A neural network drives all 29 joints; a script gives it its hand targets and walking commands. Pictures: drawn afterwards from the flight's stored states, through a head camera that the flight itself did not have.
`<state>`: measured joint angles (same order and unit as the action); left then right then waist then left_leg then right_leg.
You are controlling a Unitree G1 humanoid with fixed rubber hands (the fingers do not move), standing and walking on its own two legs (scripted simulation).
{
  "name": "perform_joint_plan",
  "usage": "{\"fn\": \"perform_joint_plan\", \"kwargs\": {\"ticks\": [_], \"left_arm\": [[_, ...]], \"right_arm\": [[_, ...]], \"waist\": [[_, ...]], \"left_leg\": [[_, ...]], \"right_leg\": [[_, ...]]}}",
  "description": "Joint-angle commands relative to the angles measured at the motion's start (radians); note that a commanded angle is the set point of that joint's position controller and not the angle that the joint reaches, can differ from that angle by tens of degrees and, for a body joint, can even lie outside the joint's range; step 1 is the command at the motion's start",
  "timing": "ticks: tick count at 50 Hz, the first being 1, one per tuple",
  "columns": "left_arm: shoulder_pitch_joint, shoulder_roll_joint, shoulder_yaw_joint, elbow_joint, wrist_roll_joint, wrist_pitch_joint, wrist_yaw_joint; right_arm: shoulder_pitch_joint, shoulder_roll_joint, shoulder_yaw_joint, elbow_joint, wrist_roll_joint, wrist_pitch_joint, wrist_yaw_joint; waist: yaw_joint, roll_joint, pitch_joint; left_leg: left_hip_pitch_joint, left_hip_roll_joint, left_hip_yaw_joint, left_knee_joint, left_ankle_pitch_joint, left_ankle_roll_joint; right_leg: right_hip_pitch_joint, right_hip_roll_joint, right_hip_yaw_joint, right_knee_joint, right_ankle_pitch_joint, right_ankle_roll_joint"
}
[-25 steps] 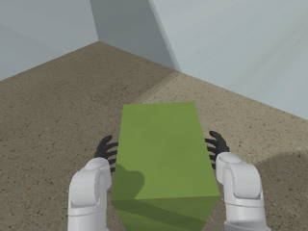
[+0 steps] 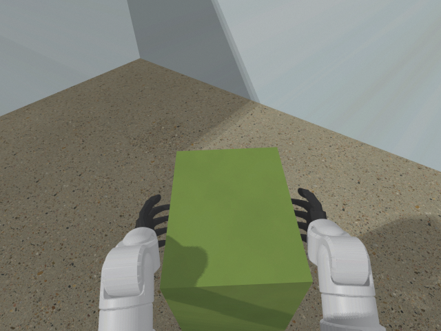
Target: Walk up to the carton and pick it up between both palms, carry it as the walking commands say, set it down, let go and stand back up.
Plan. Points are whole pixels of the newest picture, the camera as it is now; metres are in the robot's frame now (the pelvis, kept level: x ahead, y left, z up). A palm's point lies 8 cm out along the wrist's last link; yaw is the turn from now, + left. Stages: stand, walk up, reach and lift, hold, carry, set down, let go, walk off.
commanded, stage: carry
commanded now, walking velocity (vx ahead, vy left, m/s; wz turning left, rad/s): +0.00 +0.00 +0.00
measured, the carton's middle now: (230, 241) +0.30 +0.00 +0.00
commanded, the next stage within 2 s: hold in 0.24 s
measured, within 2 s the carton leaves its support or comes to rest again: neither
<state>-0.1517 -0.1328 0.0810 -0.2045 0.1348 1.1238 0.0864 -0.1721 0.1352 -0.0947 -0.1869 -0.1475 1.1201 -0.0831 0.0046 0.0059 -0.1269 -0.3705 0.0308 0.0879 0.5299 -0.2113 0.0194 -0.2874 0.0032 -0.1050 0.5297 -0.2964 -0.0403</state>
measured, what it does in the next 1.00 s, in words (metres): stands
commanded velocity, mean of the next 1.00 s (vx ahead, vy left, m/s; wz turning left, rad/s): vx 0.00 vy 0.00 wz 0.00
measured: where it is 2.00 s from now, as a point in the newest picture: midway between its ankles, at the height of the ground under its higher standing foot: outside the picture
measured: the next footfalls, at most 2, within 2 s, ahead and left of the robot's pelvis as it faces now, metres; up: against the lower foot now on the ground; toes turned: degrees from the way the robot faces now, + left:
none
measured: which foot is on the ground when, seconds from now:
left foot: down 0.00-1.00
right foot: down 0.00-1.00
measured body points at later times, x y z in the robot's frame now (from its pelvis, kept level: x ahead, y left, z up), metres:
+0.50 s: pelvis +0.00 +0.00 +0.01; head -0.03 +0.01 +0.46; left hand +0.27 +0.15 +0.03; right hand +0.28 -0.15 +0.04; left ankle +0.04 +0.12 -0.73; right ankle -0.01 -0.09 -0.73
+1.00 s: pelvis -0.03 +0.02 +0.01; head -0.09 +0.04 +0.45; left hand +0.29 +0.15 +0.06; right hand +0.27 -0.14 +0.06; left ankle +0.04 +0.12 -0.73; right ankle -0.01 -0.09 -0.73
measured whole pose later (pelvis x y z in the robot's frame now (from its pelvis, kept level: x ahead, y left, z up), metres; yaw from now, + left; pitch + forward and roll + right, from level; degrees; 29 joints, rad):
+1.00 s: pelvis -0.03 +0.02 +0.01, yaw -6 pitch -10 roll +0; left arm -0.36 -0.18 0.30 0.34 0.31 0.76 0.02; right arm -0.37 0.18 -0.32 0.40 -0.34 0.70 0.01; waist 0.05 -0.02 0.02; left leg -0.09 -0.02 0.02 0.43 -0.17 0.02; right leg -0.06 0.02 0.03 0.47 -0.23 -0.02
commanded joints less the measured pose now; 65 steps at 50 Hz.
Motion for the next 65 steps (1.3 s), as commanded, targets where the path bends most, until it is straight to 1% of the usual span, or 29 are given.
{"fn": "perform_joint_plan", "kwargs": {"ticks": [1,12,13,14,15,16,17,18,19,20,21,22,24,25,27,29,31,34,36,41,44,47,50,51,52,55,57,61,65], "left_arm": [[-0.445,-0.870,-0.617,-0.080,-0.348,-0.033,-0.234],[-0.435,-0.857,-0.598,-0.064,-0.327,-0.067,-0.232],[-0.293,-0.782,-0.310,0.408,-0.111,-0.154,-0.231],[-0.252,-0.729,-0.325,0.317,-0.090,-0.276,-0.229],[-0.268,-0.728,-0.348,0.254,-0.101,-0.352,-0.230],[-0.308,-0.758,-0.410,0.172,-0.134,-0.399,-0.235],[-0.321,-0.789,-0.464,0.104,-0.157,-0.421,-0.236],[-0.378,-0.800,-0.497,0.042,-0.182,-0.435,-0.232],[-0.427,-0.773,-0.495,0.029,-0.188,-0.438,-0.231],[-0.439,-0.758,-0.479,0.047,-0.177,-0.432,-0.229],[-0.414,-0.754,-0.483,0.063,-0.172,-0.424,-0.228],[-0.386,-0.743,-0.485,0.076,-0.168,-0.418,-0.228],[-0.389,-0.718,-0.454,0.122,-0.158,-0.405,-0.237],[-0.406,-0.720,-0.443,0.145,-0.159,-0.399,-0.240],[-0.453,-0.736,-0.416,0.200,-0.155,-0.390,-0.247],[-0.509,-0.776,-0.384,0.262,-0.147,-0.384,-0.251],[-0.555,-0.834,-0.358,0.324,-0.135,-0.379,-0.257],[-0.603,-0.922,-0.332,0.400,-0.116,-0.375,-0.271],[-0.626,-0.957,-0.314,0.438,-0.103,-0.374,-0.279],[-0.669,-1.006,-0.284,0.504,-0.084,-0.378,-0.289],[-0.695,-1.027,-0.279,0.526,-0.083,-0.386,-0.292],[-0.717,-1.041,-0.274,0.544,-0.084,-0.398,-0.294],[-0.730,-1.047,-0.268,0.560,-0.085,-0.408,-0.297],[-0.732,-1.094,-0.304,0.546,-0.073,-0.403,-0.288],[-0.740,-1.093,-0.302,0.555,-0.075,-0.404,-0.286],[-0.728,-1.074,-0.273,0.582,-0.064,-0.412,-0.293],[-0.725,-1.052,-0.246,0.604,-0.051,-0.420,-0.301],[-0.717,-1.008,-0.194,0.638,-0.023,-0.448,-0.315],[-0.704,-0.969,-0.168,0.647,0.001,-0.494,-0.325]], "right_arm": [[-0.437,0.860,0.614,-0.072,0.348,-0.029,0.234],[-0.426,0.849,0.599,-0.053,0.327,-0.062,0.232],[-0.249,0.775,0.259,0.431,0.101,-0.159,0.222],[-0.226,0.724,0.270,0.346,0.058,-0.293,0.216],[-0.256,0.743,0.314,0.301,0.064,-0.368,0.216],[-0.299,0.795,0.388,0.236,0.105,-0.409,0.216],[-0.332,0.842,0.467,0.164,0.156,-0.429,0.219],[-0.403,0.856,0.512,0.092,0.193,-0.444,0.217],[-0.424,0.867,0.518,0.108,0.195,-0.442,0.211],[-0.434,0.870,0.517,0.123,0.184,-0.435,0.209],[-0.404,0.869,0.521,0.149,0.172,-0.427,0.210],[-0.370,0.858,0.511,0.169,0.160,-0.422,0.210],[-0.356,0.859,0.473,0.221,0.133,-0.407,0.207],[-0.361,0.856,0.454,0.246,0.120,-0.402,0.208],[-0.388,0.853,0.410,0.293,0.101,-0.400,0.215],[-0.455,0.863,0.385,0.337,0.099,-0.402,0.230],[-0.526,0.890,0.374,0.382,0.104,-0.405,0.253],[-0.604,0.936,0.358,0.445,0.104,-0.411,0.288],[-0.633,0.948,0.335,0.485,0.095,-0.416,0.305],[-0.680,0.944,0.277,0.551,0.069,-0.431,0.327],[-0.706,0.943,0.256,0.570,0.060,-0.441,0.335],[-0.731,0.946,0.248,0.581,0.059,-0.451,0.344],[-0.749,0.954,0.249,0.588,0.061,-0.459,0.352],[-0.817,0.941,0.298,0.577,0.072,-0.475,0.367],[-0.815,0.942,0.290,0.591,0.066,-0.480,0.373],[-0.814,0.946,0.280,0.616,0.052,-0.486,0.375],[-0.804,0.949,0.259,0.644,0.036,-0.491,0.372],[-0.793,0.960,0.226,0.674,0.011,-0.516,0.359],[-0.769,0.972,0.219,0.681,-0.004,-0.552,0.340]], "waist": [[-0.001,-0.002,-0.206],[-0.002,-0.003,-0.206],[-0.011,-0.044,0.079],[-0.012,-0.034,0.051],[0.004,-0.043,-0.021],[0.014,-0.043,-0.118],[0.039,-0.025,-0.202],[0.046,-0.013,-0.267],[0.057,-0.022,-0.266],[0.075,-0.026,-0.244],[0.078,-0.031,-0.220],[0.075,-0.030,-0.198],[0.074,-0.039,-0.123],[0.065,-0.043,-0.090],[0.045,-0.034,-0.033],[0.048,-0.022,0.005],[0.058,-0.013,0.016],[0.066,-0.001,0.004],[0.065,0.009,-0.003],[0.047,0.025,-0.010],[0.034,0.030,-0.018],[0.030,0.031,-0.029],[0.031,0.027,-0.041],[0.056,0.076,-0.037],[0.044,0.059,-0.034],[0.050,0.014,-0.027],[0.055,-0.003,-0.019],[0.070,-0.017,-0.015],[0.081,-0.020,-0.047]], "left_leg": [[0.118,0.096,-0.101,-0.056,0.147,0.021],[0.121,0.096,-0.098,-0.050,0.156,0.021],[0.295,-0.088,-0.169,-0.112,0.113,0.039],[0.334,-0.090,-0.182,-0.102,0.155,0.033],[0.370,-0.108,-0.184,-0.081,0.257,0.033],[0.414,-0.115,-0.188,-0.058,0.366,0.033],[0.452,-0.119,-0.194,-0.053,0.460,0.030],[0.469,-0.123,-0.198,-0.059,0.485,0.032],[0.411,-0.124,-0.194,-0.075,0.432,0.032],[0.384,-0.123,-0.186,-0.088,0.367,0.029],[0.377,-0.117,-0.187,-0.094,0.342,0.024],[0.385,-0.109,-0.188,-0.096,0.342,0.019],[0.376,-0.111,-0.179,-0.110,0.264,0.014],[0.398,-0.108,-0.180,-0.113,0.233,0.014],[0.409,-0.104,-0.183,-0.122,0.149,0.012],[0.397,-0.100,-0.184,-0.127,0.077,0.006],[0.381,-0.094,-0.186,-0.129,0.043,0.000],[0.375,-0.082,-0.192,-0.136,0.041,-0.010],[0.378,-0.075,-0.196,-0.145,0.039,-0.018],[0.385,-0.057,-0.220,-0.175,-0.001,-0.032],[0.385,-0.048,-0.238,-0.191,-0.029,-0.035],[0.379,-0.041,-0.248,-0.204,-0.054,-0.036],[0.372,-0.038,-0.249,-0.211,-0.068,-0.035],[0.395,-0.048,-0.242,-0.218,-0.069,-0.024],[0.381,-0.048,-0.241,-0.218,-0.083,-0.021],[0.387,-0.058,-0.220,-0.202,-0.072,-0.014],[0.389,-0.066,-0.202,-0.190,-0.059,-0.012],[0.382,-0.077,-0.170,-0.163,-0.005,-0.008],[0.365,-0.082,-0.156,-0.129,0.072,-0.003]], "right_leg": [[0.050,-0.122,0.117,-0.088,0.190,-0.016],[0.060,-0.123,0.115,-0.083,0.214,-0.017],[0.005,0.065,0.217,-0.170,0.223,0.008],[0.054,0.059,0.230,-0.154,0.252,-0.004],[0.088,0.063,0.234,-0.133,0.327,0.000],[0.126,0.063,0.241,-0.110,0.439,0.010],[0.181,0.061,0.246,-0.098,0.568,0.023],[0.243,0.056,0.258,-0.090,0.643,0.037],[0.279,0.051,0.269,-0.097,0.607,0.037],[0.296,0.043,0.276,-0.104,0.548,0.040],[0.293,0.042,0.278,-0.108,0.499,0.038],[0.281,0.039,0.278,-0.116,0.468,0.036],[0.243,0.040,0.276,-0.141,0.359,0.037],[0.204,0.036,0.277,-0.152,0.303,0.037],[0.153,0.036,0.272,-0.165,0.196,0.031],[0.125,0.039,0.263,-0.168,0.109,0.021],[0.119,0.042,0.257,-0.166,0.065,0.011],[0.123,0.045,0.258,-0.163,0.060,0.003],[0.122,0.046,0.258,-0.163,0.059,-0.003],[0.116,0.046,0.251,-0.166,0.040,-0.012],[0.118,0.046,0.245,-0.164,0.034,-0.014],[0.126,0.045,0.240,-0.160,0.029,-0.014],[0.136,0.043,0.236,-0.158,0.026,-0.013],[0.110,0.059,0.220,-0.163,0.000,-0.017],[0.112,0.059,0.220,-0.164,-0.003,-0.018],[0.090,0.050,0.223,-0.176,-0.026,-0.020],[0.071,0.044,0.226,-0.184,-0.038,-0.022],[0.050,0.037,0.229,-0.193,-0.028,-0.021],[0.048,0.035,0.235,-0.182,0.022,-0.015]]}}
